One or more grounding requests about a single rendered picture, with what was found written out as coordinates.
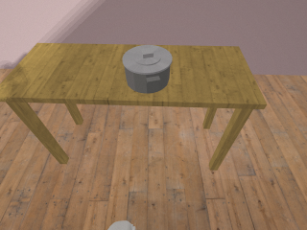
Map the knob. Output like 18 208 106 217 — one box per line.
140 48 154 58

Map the robot left thigh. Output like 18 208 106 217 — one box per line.
107 220 136 230

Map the pot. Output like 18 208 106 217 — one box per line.
124 66 171 94

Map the lid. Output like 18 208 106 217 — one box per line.
122 45 173 75

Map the table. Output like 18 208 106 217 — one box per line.
0 43 267 171

